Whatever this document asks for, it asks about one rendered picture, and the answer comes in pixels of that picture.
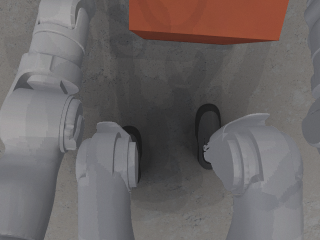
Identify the carton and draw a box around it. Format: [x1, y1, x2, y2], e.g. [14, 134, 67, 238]
[129, 0, 289, 45]

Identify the right robot forearm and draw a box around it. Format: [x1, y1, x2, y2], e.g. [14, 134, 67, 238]
[304, 0, 320, 99]

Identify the robot left upper arm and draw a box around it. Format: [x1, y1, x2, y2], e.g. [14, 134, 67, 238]
[0, 88, 85, 240]

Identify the robot left foot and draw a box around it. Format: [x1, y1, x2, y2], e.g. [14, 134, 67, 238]
[122, 125, 142, 188]

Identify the robot left thigh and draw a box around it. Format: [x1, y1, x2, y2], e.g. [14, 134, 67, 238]
[77, 132, 139, 240]

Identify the robot right upper arm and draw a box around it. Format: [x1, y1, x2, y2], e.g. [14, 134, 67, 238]
[301, 97, 320, 154]

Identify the left robot forearm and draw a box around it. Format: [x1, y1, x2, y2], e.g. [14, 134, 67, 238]
[0, 0, 97, 142]

